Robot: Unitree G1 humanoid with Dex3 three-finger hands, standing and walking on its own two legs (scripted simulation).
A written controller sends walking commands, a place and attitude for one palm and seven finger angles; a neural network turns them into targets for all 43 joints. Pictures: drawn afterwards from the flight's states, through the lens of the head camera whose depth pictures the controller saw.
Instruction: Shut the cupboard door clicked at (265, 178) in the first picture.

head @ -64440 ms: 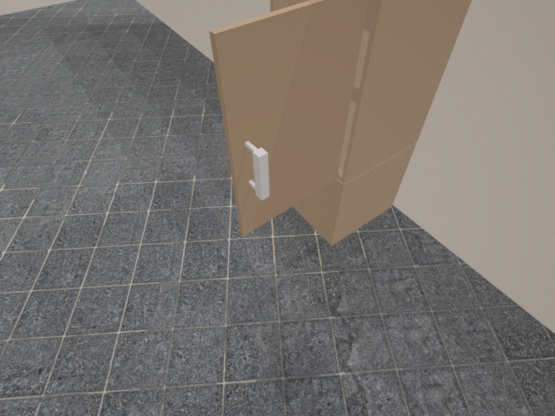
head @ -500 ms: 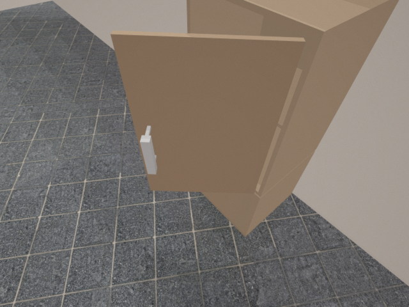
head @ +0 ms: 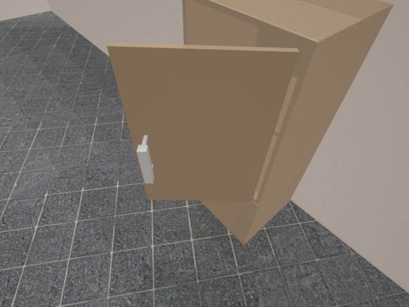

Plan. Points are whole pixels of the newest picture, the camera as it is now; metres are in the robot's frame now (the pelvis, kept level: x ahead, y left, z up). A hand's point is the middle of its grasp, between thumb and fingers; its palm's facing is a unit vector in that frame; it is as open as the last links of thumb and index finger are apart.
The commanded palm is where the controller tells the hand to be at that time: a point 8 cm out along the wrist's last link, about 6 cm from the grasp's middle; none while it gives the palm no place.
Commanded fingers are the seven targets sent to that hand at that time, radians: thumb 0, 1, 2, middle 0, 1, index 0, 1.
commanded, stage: shuffle to correct the standing spot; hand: left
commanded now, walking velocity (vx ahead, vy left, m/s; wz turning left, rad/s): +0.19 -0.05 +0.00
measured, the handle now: (147, 159) +0.52 +0.20 -0.08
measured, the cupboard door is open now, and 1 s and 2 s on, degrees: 48 48 48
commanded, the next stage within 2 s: come to a stop and stand still in 0.14 s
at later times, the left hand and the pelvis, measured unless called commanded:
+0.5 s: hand out of the picture +0.05 +0.14 -0.18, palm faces +0.04 -0.99 -0.16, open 7.4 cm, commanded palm none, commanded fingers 0.00 0.90 0.90 -0.20 -0.30 -0.20 -0.30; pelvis +0.07 -0.01 +0.00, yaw -1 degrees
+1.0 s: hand out of the picture +0.05 +0.20 -0.16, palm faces -0.02 -0.97 -0.26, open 7.4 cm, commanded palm none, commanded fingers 0.00 0.90 0.90 -0.20 -0.30 -0.20 -0.30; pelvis +0.01 +0.01 +0.00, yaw -1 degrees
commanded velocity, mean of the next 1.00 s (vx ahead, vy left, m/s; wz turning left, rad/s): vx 0.00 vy -0.01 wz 0.00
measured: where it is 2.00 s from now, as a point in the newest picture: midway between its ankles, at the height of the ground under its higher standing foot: outside the picture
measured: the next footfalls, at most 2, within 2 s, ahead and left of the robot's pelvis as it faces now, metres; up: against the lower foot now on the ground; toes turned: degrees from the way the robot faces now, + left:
none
